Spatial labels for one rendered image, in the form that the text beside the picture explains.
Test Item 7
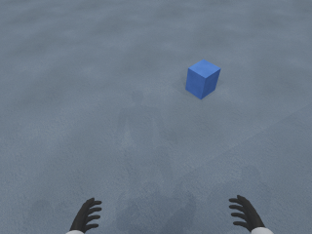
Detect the robot right hand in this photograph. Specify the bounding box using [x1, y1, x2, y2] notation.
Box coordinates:
[228, 195, 266, 234]

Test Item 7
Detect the robot left hand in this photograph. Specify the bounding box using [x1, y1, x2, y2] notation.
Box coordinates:
[69, 197, 102, 234]

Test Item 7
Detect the carton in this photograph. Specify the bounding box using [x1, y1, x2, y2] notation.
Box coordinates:
[185, 59, 221, 99]

